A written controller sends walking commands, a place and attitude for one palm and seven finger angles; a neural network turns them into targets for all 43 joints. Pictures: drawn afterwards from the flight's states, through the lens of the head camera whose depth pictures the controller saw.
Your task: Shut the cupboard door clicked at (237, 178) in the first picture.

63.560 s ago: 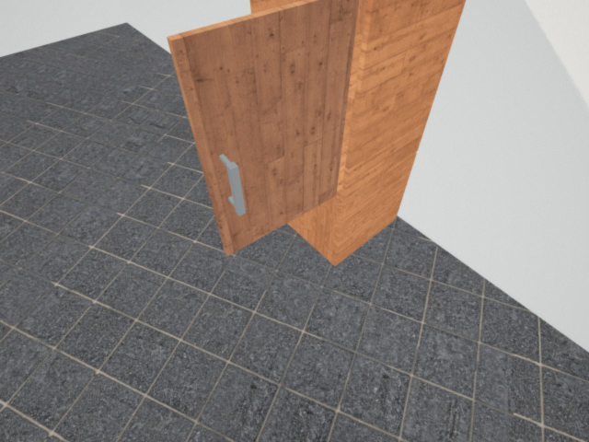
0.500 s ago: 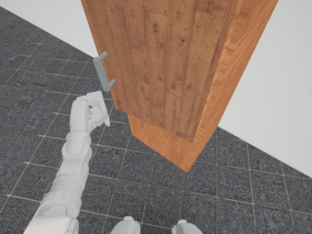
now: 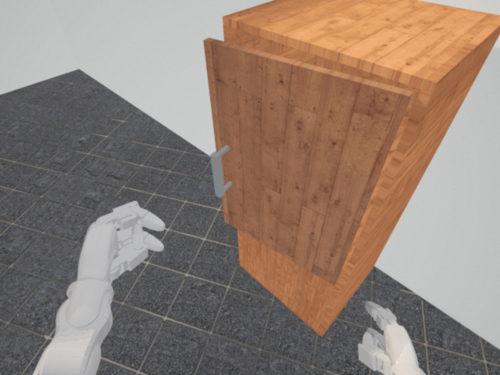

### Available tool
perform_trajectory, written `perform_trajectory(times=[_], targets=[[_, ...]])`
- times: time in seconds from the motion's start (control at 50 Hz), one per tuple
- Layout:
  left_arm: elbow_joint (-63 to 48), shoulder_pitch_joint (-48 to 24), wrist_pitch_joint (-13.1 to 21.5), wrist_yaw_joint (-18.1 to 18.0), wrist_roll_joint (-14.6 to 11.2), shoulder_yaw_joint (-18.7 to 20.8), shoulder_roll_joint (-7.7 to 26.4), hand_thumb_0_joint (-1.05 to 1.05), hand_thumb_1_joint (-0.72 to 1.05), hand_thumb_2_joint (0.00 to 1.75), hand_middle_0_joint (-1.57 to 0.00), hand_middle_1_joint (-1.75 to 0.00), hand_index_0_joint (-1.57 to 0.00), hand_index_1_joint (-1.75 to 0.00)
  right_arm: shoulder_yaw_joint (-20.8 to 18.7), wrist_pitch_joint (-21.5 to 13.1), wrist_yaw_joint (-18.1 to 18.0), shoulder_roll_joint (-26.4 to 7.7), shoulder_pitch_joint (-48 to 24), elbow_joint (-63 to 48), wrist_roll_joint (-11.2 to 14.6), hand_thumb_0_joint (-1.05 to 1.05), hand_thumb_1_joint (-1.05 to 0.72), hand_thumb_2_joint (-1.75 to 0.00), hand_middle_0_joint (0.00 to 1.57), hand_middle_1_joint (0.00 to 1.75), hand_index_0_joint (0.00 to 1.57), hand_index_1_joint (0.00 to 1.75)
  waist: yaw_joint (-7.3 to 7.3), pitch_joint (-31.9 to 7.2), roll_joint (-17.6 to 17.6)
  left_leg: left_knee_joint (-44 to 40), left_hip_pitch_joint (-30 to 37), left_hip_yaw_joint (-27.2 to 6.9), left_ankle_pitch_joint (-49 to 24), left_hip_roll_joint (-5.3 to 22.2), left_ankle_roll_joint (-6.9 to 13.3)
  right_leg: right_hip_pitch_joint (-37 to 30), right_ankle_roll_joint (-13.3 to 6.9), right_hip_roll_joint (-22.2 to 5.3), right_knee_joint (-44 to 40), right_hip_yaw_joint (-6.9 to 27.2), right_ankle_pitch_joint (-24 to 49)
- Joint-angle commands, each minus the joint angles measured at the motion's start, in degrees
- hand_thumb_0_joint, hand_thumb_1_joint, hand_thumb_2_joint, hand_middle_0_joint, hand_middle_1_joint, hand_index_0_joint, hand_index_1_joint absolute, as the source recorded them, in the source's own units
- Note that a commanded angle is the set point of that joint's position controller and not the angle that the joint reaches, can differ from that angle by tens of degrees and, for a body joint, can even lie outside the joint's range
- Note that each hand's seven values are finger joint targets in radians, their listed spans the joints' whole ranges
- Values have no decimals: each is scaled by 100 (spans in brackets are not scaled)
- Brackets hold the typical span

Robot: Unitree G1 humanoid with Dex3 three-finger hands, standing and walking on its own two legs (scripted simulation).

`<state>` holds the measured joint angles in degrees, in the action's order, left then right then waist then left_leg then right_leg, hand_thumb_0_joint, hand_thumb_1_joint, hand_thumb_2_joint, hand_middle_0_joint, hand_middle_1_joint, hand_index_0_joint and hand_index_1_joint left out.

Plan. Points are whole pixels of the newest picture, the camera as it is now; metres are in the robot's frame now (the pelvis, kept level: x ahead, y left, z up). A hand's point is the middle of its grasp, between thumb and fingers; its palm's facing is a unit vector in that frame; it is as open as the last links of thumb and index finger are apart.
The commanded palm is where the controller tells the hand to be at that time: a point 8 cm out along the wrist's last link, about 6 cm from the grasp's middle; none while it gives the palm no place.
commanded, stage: draw the hand back to the body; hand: left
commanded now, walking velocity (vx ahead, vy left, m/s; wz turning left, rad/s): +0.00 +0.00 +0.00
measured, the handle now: (222, 172) +0.62 +0.13 -0.06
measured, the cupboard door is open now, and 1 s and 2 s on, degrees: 8 8 8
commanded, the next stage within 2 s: step back with the hand held close in 0.76 s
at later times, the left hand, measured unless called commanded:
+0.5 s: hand (16, 273) +0.18 +0.28 +0.18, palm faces +0.48 -0.77 -0.42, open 6.9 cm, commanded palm +0.14 +0.30 +0.19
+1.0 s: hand (49, 271) +0.19 +0.25 +0.17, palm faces +0.44 -0.79 -0.43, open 7.4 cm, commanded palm +0.14 +0.28 +0.19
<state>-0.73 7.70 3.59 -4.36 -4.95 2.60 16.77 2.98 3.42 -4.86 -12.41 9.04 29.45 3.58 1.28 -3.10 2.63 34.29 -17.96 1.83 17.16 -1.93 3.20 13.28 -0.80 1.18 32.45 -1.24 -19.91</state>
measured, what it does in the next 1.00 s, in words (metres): stands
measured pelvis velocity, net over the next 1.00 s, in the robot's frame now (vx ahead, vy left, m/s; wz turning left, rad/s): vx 0.00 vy -0.02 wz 0.01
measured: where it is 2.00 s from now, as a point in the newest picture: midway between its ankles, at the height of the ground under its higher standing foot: outside the picture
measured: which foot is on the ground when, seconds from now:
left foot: down 0.00-1.00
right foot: down 0.00-1.00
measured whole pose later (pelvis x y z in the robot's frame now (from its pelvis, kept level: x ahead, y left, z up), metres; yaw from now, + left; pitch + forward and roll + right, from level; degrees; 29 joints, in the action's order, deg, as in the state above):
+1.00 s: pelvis +0.00 -0.02 +0.01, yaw +1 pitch -1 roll -1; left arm -19.4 27.6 7.1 -5.9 -4.6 20.9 20.6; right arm 0.8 -3.1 -4.1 -14.3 10.9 35.6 1.4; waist 1.6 -1.7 5.2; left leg 28.1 -12.7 0.5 14.0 -0.7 1.9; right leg 6.8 -2.1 2.7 23.9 -2.3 -15.8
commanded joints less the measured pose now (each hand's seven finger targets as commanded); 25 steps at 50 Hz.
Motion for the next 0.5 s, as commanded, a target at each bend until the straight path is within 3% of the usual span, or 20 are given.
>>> perform_trajectory(times=[0.0, 0.06, 0.12, 0.28, 0.36, 0.42, 0.48], targets=[[-2010, -554, 156, -114, 12, 642, 781, 0, 90, 90, -69, -84, -69, -84, -207, -398, 10, -633, -448, -777, -76, 0, -90, -90, 20, 30, 20, 30, -45, -682, 24, -851, 1295, -483, -1697, 402, -194, -116, -47, -78, -739, -17, 1714], [-2369, -115, 87, -136, 24, 931, 926, 0, 90, 90, -61, -75, -61, -75, -182, -470, 53, -615, -476, -727, -110, 0, -90, -90, 20, 30, 20, 30, 11, -559, 82, -1016, 1389, -504, -2061, 442, -255, -322, -46, -94, -868, -51, 1829], [-2630, 198, 39, -162, 42, 1326, 1182, 0, 90, 90, -53, -66, -53, -66, -194, -543, 78, -643, -527, -658, -156, 0, -90, -90, 20, 30, 20, 30, 65, -369, 70, -1151, 1354, -509, -1983, 450, -278, -433, -41, -81, -1042, -48, 1738], [-3593, 1102, 168, -257, 18, 2124, 1514, 0, 90, 90, -31, -42, -31, -42, -251, -825, 162, -610, -566, -538, -176, 0, -90, -90, 20, 30, 20, 30, 175, -515, 424, -1216, 1457, -501, -2184, 458, -347, -690, -34, -96, -1114, -77, 1735], [-3591, 1563, 235, -294, -29, 2603, 1731, 0, 90, 90, -20, -30, -20, -30, -304, -918, 157, -636, -571, -485, -159, 0, -90, -90, 20, 30, 20, 30, 225, -198, 193, -1307, 1196, -471, -1696, 436, -331, -645, -38, -81, -1187, -91, 1495], [-3019, 1616, 182, -245, 0, 2128, 1177, 0, 90, 90, -20, -30, -20, -30, -352, -947, 151, -710, -546, -384, -156, 0, -90, -90, 20, 30, 20, 30, 108, 290, -66, -1384, 1088, -413, -1239, 420, -260, -347, -3, -90, -1311, -73, 1215], [-2957, 1210, 231, -271, 39, 2081, 1219, 0, 90, 90, -20, -30, -20, -30, -387, -955, 120, -760, -530, -362, -157, 0, -90, -90, 20, 30, 20, 30, 72, 403, -152, -1477, 1023, -454, -673, 389, -215, -232, 19, -115, -1324, -44, 809]])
